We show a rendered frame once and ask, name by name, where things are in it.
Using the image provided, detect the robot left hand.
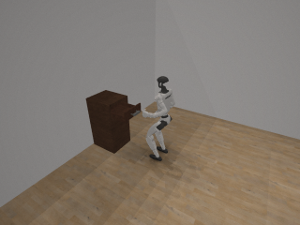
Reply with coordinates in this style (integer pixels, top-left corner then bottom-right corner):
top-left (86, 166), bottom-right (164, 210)
top-left (142, 109), bottom-right (149, 118)

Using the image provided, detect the handle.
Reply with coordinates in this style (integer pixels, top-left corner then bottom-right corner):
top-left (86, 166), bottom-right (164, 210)
top-left (131, 110), bottom-right (141, 116)

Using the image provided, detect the left robot shin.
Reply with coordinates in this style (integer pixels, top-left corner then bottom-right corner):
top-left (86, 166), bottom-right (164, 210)
top-left (146, 137), bottom-right (159, 158)

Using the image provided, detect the robot left upper arm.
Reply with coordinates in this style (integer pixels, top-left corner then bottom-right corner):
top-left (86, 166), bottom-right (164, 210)
top-left (155, 94), bottom-right (168, 114)

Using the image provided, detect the robot left forearm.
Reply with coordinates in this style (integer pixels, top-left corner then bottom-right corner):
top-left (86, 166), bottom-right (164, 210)
top-left (147, 110), bottom-right (166, 118)

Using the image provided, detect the robot right upper arm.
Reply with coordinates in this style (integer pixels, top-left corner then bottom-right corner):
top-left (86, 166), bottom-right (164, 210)
top-left (167, 88), bottom-right (175, 106)

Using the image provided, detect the drawer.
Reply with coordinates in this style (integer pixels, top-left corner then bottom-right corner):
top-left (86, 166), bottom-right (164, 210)
top-left (110, 101), bottom-right (142, 123)

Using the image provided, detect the cabinet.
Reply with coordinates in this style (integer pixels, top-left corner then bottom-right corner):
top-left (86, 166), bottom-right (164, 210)
top-left (86, 90), bottom-right (130, 154)

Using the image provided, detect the robot left thigh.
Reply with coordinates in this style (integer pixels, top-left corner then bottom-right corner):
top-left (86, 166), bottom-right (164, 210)
top-left (146, 121), bottom-right (166, 141)

